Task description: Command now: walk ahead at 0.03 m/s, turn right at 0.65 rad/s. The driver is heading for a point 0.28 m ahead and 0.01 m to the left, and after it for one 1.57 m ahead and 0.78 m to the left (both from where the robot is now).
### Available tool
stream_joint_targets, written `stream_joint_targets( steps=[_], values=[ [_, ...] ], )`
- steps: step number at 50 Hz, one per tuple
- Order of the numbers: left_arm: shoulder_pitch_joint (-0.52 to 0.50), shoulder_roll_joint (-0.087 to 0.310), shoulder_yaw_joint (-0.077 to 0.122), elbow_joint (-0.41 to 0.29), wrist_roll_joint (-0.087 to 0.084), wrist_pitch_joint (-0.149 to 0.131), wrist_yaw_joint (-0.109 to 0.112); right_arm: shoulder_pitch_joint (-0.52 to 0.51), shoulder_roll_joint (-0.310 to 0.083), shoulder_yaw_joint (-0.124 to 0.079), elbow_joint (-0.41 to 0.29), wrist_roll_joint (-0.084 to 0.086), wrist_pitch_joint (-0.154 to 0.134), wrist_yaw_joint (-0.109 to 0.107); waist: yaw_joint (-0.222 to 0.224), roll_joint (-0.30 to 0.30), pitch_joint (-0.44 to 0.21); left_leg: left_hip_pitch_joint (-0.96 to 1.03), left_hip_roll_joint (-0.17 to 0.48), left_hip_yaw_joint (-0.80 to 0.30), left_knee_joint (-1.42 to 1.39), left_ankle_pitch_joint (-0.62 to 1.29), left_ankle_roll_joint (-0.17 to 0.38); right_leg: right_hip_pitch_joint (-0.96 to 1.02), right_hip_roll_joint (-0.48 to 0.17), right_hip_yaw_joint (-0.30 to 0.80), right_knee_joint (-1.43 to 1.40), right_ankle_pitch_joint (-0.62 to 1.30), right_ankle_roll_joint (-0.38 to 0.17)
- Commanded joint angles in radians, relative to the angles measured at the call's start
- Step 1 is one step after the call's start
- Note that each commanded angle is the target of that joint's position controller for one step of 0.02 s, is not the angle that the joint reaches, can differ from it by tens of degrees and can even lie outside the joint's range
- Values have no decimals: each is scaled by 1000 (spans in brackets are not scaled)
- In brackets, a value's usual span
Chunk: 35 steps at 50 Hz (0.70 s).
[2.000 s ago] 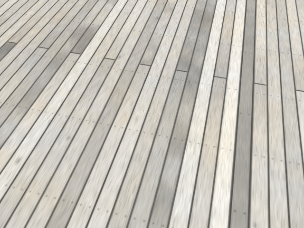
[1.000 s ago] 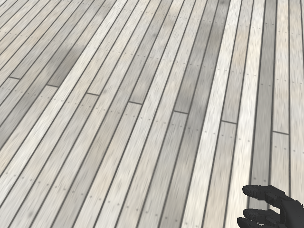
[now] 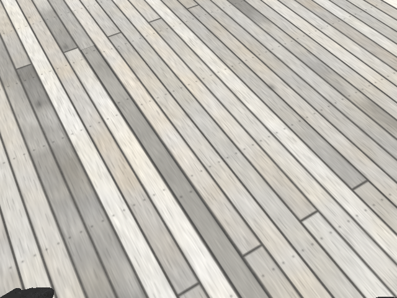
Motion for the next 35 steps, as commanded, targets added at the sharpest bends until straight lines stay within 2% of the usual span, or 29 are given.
stream_joint_targets(
  steps=[1,2,3,4,5,6,7,8,10,13,14,15,17,19,20,21,22,23,24,25,26,27,28,30,32,33,35],
  values=[
    [18,78,11,-59,-9,-9,-8,-25,-103,-29,-74,-4,-23,11,12,-79,-177,218,84,1,-230,213,50,78,-216,174,42,39,-49],
    [111,26,-8,-42,5,-11,-15,-55,-145,-31,-104,-20,-12,6,63,120,-216,352,289,-175,-219,421,146,-30,-123,46,227,-361,4],
    [110,95,10,-60,-6,-19,-20,-4,-175,-36,-104,-42,4,5,47,280,-174,347,434,-346,-230,598,318,-177,-18,-134,427,-570,66],
    [89,169,30,-56,11,-34,-22,27,-167,-40,-101,-29,4,1,27,241,-167,306,489,-444,-234,504,374,-250,-97,-163,602,-483,114],
    [75,184,32,-31,9,-32,-22,30,-124,-28,-105,-10,8,-6,13,141,-174,316,419,-354,-246,157,321,-271,-153,-188,633,-364,121],
    [63,135,14,-19,11,-24,-22,34,-102,-15,-106,3,18,-11,2,104,-160,311,336,-292,-283,-202,249,-297,-173,-222,629,-278,125],
    [78,96,-2,-18,18,-23,-27,62,-114,-11,-99,16,22,-14,-11,136,-140,309,304,-285,-324,-382,221,-338,-176,-275,660,-234,130],
    [93,69,-15,-11,16,-34,-37,88,-127,-9,-88,14,24,-16,-18,158,-111,283,286,-264,-362,-454,213,-349,-193,-331,672,-210,130],
    [52,58,-23,-22,13,-60,-44,130,-140,-12,-83,3,19,-14,-43,167,-62,231,255,-205,-403,-474,207,-330,-227,-401,586,-179,116],
    [7,34,-36,-30,10,-98,-36,159,-145,-10,-88,9,5,-9,-61,176,-49,201,266,-181,-431,-419,232,-251,-271,-425,377,-156,93],
    [-2,13,-44,-26,9,-110,-33,155,-137,-5,-86,12,7,-6,-59,182,-30,158,248,-165,-431,-340,240,-175,-266,-428,264,-175,84],
    [-4,-3,-47,-22,10,-122,-32,157,-131,-2,-82,14,11,-1,-53,190,-17,131,229,-150,-421,-257,247,-106,-250,-438,165,-205,82],
    [19,0,-42,-6,5,-140,-33,191,-142,-3,-66,16,23,7,-39,193,-19,150,226,-164,-365,-149,264,-29,-223,-443,-3,-200,81],
    [93,21,-27,28,3,-146,-31,182,-134,-1,-70,29,39,4,16,164,-43,104,192,-184,-302,-108,234,151,-227,-429,-239,38,67],
    [137,56,-15,31,10,-143,-23,164,-97,7,-81,28,35,4,45,143,-91,18,153,-166,-231,-99,182,304,-289,-392,-229,70,57],
    [244,107,-1,38,23,-131,-10,132,-13,29,-106,19,25,10,90,30,-174,-127,78,-91,-13,-234,109,481,-458,-250,-210,50,9],
    [258,221,28,52,48,-107,-9,149,17,35,-153,30,12,11,59,-250,-167,-310,-2,96,205,-397,61,443,-694,-8,-244,40,-120],
    [235,181,25,55,50,-105,-11,117,-81,8,-168,30,9,10,68,-221,-114,-363,101,101,397,-390,32,357,-731,27,-282,-23,-183],
    [179,105,3,45,42,-107,-9,120,-119,-10,-153,35,21,12,53,-179,-67,-390,124,98,486,-331,21,328,-666,-56,-292,-42,-157],
    [116,68,-10,34,33,-107,-6,156,-108,-15,-129,33,40,11,28,-174,-42,-398,139,101,534,-272,1,307,-608,-153,-300,-15,-120],
    [64,54,-15,30,25,-107,-3,170,-103,-18,-122,27,56,10,13,-186,-19,-404,152,106,567,-214,-20,279,-584,-228,-303,90,-104],
    [38,57,-16,34,29,-108,1,171,-85,-15,-123,21,67,12,2,-173,-6,-378,159,126,588,-163,-38,234,-567,-306,-303,239,-101],
    [27,63,-12,43,37,-106,4,163,-67,-10,-128,20,73,15,-2,-152,-7,-349,161,151,575,-122,-49,204,-551,-368,-304,310,-100],
    [24,75,-4,63,39,-95,10,123,-35,1,-148,22,79,27,8,-132,-18,-311,173,179,480,-48,-54,200,-535,-452,-284,348,-97],
    [21,94,3,81,31,-83,13,75,-11,12,-169,22,78,47,23,-125,-31,-249,176,202,343,9,-35,201,-533,-508,-255,356,-91],
    [17,109,9,88,26,-79,13,57,-9,14,-179,20,78,58,27,-123,-40,-210,173,216,281,28,-20,200,-543,-525,-240,370,-88],
    [10,132,18,101,11,-75,7,49,-34,5,-186,22,80,74,25,-122,-57,-140,151,253,204,19,10,208,-562,-550,-195,418,-76]
  ],
)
